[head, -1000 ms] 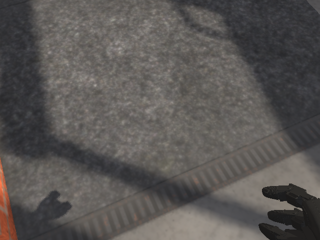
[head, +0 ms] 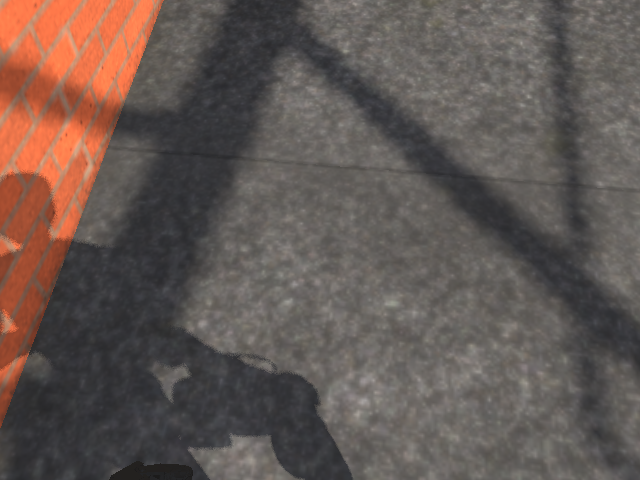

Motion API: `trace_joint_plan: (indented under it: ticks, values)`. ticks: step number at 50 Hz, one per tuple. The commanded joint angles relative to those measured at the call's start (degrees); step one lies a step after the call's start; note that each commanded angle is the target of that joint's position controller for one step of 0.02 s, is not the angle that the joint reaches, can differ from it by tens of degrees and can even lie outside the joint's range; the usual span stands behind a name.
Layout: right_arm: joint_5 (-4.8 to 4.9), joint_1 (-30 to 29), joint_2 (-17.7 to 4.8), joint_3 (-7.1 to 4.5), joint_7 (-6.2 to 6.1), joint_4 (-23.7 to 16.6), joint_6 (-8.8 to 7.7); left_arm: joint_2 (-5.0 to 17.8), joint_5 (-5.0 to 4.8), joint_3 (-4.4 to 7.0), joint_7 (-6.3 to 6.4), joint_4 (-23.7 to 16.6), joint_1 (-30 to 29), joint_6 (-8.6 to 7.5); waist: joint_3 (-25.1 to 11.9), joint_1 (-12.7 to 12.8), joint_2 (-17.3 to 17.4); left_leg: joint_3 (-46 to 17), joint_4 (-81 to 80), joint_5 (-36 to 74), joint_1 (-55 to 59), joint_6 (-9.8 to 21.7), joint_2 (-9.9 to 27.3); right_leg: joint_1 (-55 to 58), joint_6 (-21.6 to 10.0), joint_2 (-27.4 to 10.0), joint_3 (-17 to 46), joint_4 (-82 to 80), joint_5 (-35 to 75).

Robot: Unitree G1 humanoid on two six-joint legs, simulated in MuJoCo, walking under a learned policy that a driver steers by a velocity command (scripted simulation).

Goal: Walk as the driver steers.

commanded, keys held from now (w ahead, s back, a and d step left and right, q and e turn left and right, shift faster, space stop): q+shift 0.12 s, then e+shift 0.16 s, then w+e+shift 0.70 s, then w+q+shift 0.02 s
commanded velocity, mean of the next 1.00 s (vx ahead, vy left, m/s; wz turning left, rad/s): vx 0.63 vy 0.00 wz -0.30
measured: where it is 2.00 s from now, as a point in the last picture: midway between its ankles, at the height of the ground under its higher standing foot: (517, 167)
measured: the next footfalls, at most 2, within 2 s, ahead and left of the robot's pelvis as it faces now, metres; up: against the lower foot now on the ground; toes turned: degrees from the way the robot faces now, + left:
right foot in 0.16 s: +0.38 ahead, -0.14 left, +0.05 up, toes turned +17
left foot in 0.46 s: +0.26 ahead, +0.08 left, +0.03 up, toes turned +3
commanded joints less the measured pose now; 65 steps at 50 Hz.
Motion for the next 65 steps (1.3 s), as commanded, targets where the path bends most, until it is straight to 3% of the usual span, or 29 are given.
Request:
trace_joint_plan:
  ticks: [1,4,7,8,9,10,11,12,14,19,22,23,24,25,27,31,40,42,44,45,46,47,48,49,51,53,58,62,65]
  values:
    - [3.13,-9.7,-7.1,-1.86,-0.28,-8.5,-3.98,9.8,-1.68,3.39,1.30,-6.9,1.4,-1.51,-2.4,5.4,-4.5,-22.7,-17.0,41.0,-5.6,7.7,16.2,0.4,1.9,1.6,-2.5,-11.5,-0.3]
    - [3.27,-6.6,-9.0,-3.16,-2.65,-7.3,-1.02,2.8,-1.61,1.35,1.42,-9.9,-8.9,-1.77,-5.7,1.1,-4.8,-14.7,-11.7,44.5,-9.2,0.3,7.7,12.6,2.4,9.2,-9.3,-37.4,9.7]
    - [2.13,-5.6,-8.8,-2.93,-2.84,-7.5,0.74,9.3,-3.78,4.97,1.57,-7.6,2.1,-0.09,-18.5,6.3,5.6,-16.9,0.4,59.1,-2.1,-5.8,8.2,31.4,0.9,14.9,-10.3,-49.7,23.2]
    - [1.72,-8.1,-7.0,-2.18,-2.32,-8.7,0.25,11.8,-2.71,5.99,1.89,-5.2,9.7,0.62,-22.7,9.7,8.5,-15.2,8.2,59.4,-0.2,-8.3,7.5,39.0,-2.0,11.3,-8.5,-52.0,30.0]
    - [-0.12,-7.5,-1.3,-0.35,-2.01,-10.0,-0.32,13.7,-0.86,6.21,2.07,-3.4,16.5,0.85,-28.7,9.9,-0.2,-12.1,25.2,20.2,-5.3,-11.2,4.4,51.1,-8.6,-2.9,6.4,-48.4,47.9]
    - [-1.66,6.9,2.0,0.65,-0.93,-8.5,-0.75,14.9,-0.01,6.13,1.71,-4.0,14.3,1.58,-34.4,2.3,-17.8,-14.2,43.1,-21.2,-11.4,-14.1,-1.4,56.6,-20.4,-17.8,30.2,-50.3,70.0]
    - [1.47,13.5,-3.3,-0.26,0.66,-5.4,-0.27,15.1,-0.06,6.47,1.84,-5.5,7.2,1.32,-33.8,-1.2,-16.5,-16.9,54.3,-13.5,-16.5,-14.4,3.0,49.4,-26.4,-20.9,46.8,-57.0,33.3]
    - [2.24,4.9,-4.7,-0.22,0.73,-5.3,0.92,9.3,-0.22,5.18,1.91,-6.5,2.9,1.48,-21.6,1.2,-10.0,-10.0,55.0,-8.5,-19.3,-15.4,5.9,37.9,-23.9,-13.3,38.1,-61.1,16.5]
    - [-0.64,-3.2,-2.9,0.53,0.15,-9.0,1.86,6.2,-2.56,3.44,1.77,-6.2,-1.7,2.02,-9.8,-1.8,-1.5,-5.5,48.5,-3.9,-17.9,-15.4,9.6,23.2,-16.5,-4.0,24.3,-63.2,7.8]
    - [0.53,-5.1,-0.3,2.16,0.78,-11.1,-1.44,12.5,-4.66,6.52,2.41,-5.3,0.3,3.88,-8.7,-3.9,-8.9,-2.0,7.4,-7.6,2.6,-12.0,11.3,7.6,-15.5,3.0,15.2,-68.8,-1.2]
    - [0.72,6.6,-3.9,0.35,-0.20,-4.7,-1.11,11.5,-5.08,6.98,2.38,-6.3,-0.9,4.20,-9.4,-8.7,-5.7,0.2,-9.8,12.7,25.4,-9.3,12.9,-7.1,-9.1,6.8,12.4,-60.7,-7.6]
    - [-2.33,10.7,-7.3,-0.26,-0.79,-4.9,-0.25,8.1,-0.57,7.24,0.38,-5.5,0.2,4.73,-11.7,-10.6,13.9,-7.2,-11.0,-4.7,32.7,-8.7,20.8,-16.4,-6.1,15.1,1.6,-39.7,-8.8]
    - [-2.47,4.4,-5.5,1.14,-0.38,-9.0,-0.35,2.5,-0.05,5.71,0.73,-6.7,3.2,4.52,-9.9,-5.8,15.3,-22.4,-14.1,-19.4,25.0,-8.4,34.8,-18.6,-5.9,14.0,2.9,-23.1,-11.1]
    - [-3.14,-3.3,-12.5,-1.45,-1.54,-11.6,0.64,5.4,-1.13,5.69,0.14,-9.9,0.5,4.89,-7.1,-4.0,21.0,-36.8,-24.8,-34.6,18.8,-2.6,41.9,-26.0,-3.2,10.3,-0.7,-18.3,-3.7]
    - [-2.44,-7.7,-7.2,-0.37,-1.46,-11.6,-0.99,10.0,0.70,7.20,-1.22,-7.7,0.5,5.74,-2.7,-0.7,8.8,-24.5,-22.5,-21.3,14.4,-4.4,34.0,-25.9,-1.4,8.3,0.0,-5.0,5.1]
    - [-2.96,-1.8,-5.4,-0.18,-1.40,-8.1,-3.87,8.9,-0.46,6.73,-3.30,-5.1,2.2,6.95,-1.9,-0.1,3.1,-7.3,-22.5,-5.8,13.4,-5.4,29.2,-23.5,-2.0,5.4,-2.9,8.0,7.7]
    - [-3.38,6.9,-5.0,-1.04,-1.25,-0.5,-5.42,7.2,-0.07,4.78,-5.02,-10.8,-13.2,8.26,5.9,-3.1,5.4,10.3,-28.8,2.0,23.9,-5.3,30.7,-29.4,-7.5,-0.2,-10.0,-3.5,-1.7]
    - [-3.39,4.5,-6.2,-1.10,-1.24,0.1,-4.98,5.8,-0.75,3.56,-5.26,-11.5,-13.2,8.18,5.3,-1.4,5.9,16.7,-27.0,27.3,20.2,-5.6,29.5,-15.7,-11.0,1.4,-16.5,-14.8,-5.6]
    - [-2.78,4.4,-11.1,-2.25,-1.25,0.6,-3.69,7.3,-2.68,4.17,-4.09,-8.7,-2.6,7.80,-4.0,4.8,9.2,18.5,-10.5,83.3,19.2,-4.8,31.5,5.5,-14.5,9.3,-21.9,-20.0,-11.6]
    - [-1.74,2.3,-14.3,-3.32,-0.41,-0.2,-2.61,10.2,-3.77,5.65,-3.38,-5.6,10.4,7.20,-12.3,10.8,12.3,16.4,3.9,93.8,18.1,-4.7,33.4,19.4,-15.7,13.0,-20.4,-22.2,-11.3]
    - [-0.31,0.5,-14.9,-3.45,0.49,-1.7,-2.42,14.7,-3.56,7.94,-2.80,-1.8,22.2,6.39,-19.3,16.8,9.4,15.5,23.7,81.9,8.5,-6.7,31.5,38.8,-16.8,16.1,-14.1,-32.8,-8.0]
    - [-1.19,1.2,-3.9,-0.87,1.77,-5.4,-3.66,21.3,-3.17,9.96,-1.98,-0.2,18.5,6.10,-16.7,9.7,-8.9,12.2,45.7,16.1,-16.1,-10.1,22.0,50.8,-20.2,4.5,11.8,-46.0,-18.0]
    - [-2.29,-7.6,-2.9,-0.19,2.84,-12.3,-5.77,25.1,-3.89,10.84,-1.28,-1.6,19.3,6.34,-23.5,10.1,-11.9,0.9,60.2,-0.1,-30.5,-12.5,12.2,55.8,-24.9,-4.9,46.7,-64.2,-26.3]
    - [-3.45,-14.6,-3.7,0.02,2.86,-14.8,-6.97,23.9,-2.70,10.58,-0.82,-1.2,17.9,6.26,-16.8,9.8,-4.0,-5.4,63.1,7.6,-36.9,-11.0,14.8,52.6,-23.1,-6.0,48.5,-68.8,-22.9]
    - [-2.45,-9.4,-0.6,1.35,1.76,-12.2,-7.38,18.8,-0.71,9.14,0.39,2.2,17.8,4.08,-6.8,4.0,2.9,-2.5,64.6,8.1,-35.7,-10.0,19.5,38.7,-20.3,-5.5,33.5,-64.9,-1.3]
    - [-2.86,-4.4,1.8,2.28,1.42,-10.3,-4.82,11.8,-0.59,6.47,-0.13,3.2,13.9,1.98,-4.7,-1.2,3.2,-2.0,64.5,5.7,-31.0,-8.8,21.7,26.1,-17.3,-2.4,18.8,-63.1,5.2]
    - [-0.72,-15.9,1.8,3.11,1.24,-13.9,-0.93,9.8,-0.86,4.63,-1.37,7.6,16.3,-1.40,3.6,-0.8,-1.1,3.9,52.4,7.7,-36.5,-7.1,18.5,20.2,-11.3,1.9,0.6,-76.5,24.2]
    - [0.01,-12.6,3.5,4.18,2.21,-11.9,-0.89,10.3,-1.24,3.84,-0.47,7.7,12.8,-1.28,-0.4,-4.1,-3.0,11.2,34.3,14.7,-23.1,-4.3,13.1,25.8,-5.2,3.1,-14.3,-77.3,67.0]
    - [-0.45,-2.0,-1.3,2.18,1.99,-6.7,-0.14,13.7,-1.43,5.05,2.06,7.0,11.7,-1.79,-10.6,-8.1,-6.9,16.9,24.8,17.3,-4.3,-3.8,6.5,36.1,-4.2,-1.8,-13.7,-61.9,103.1]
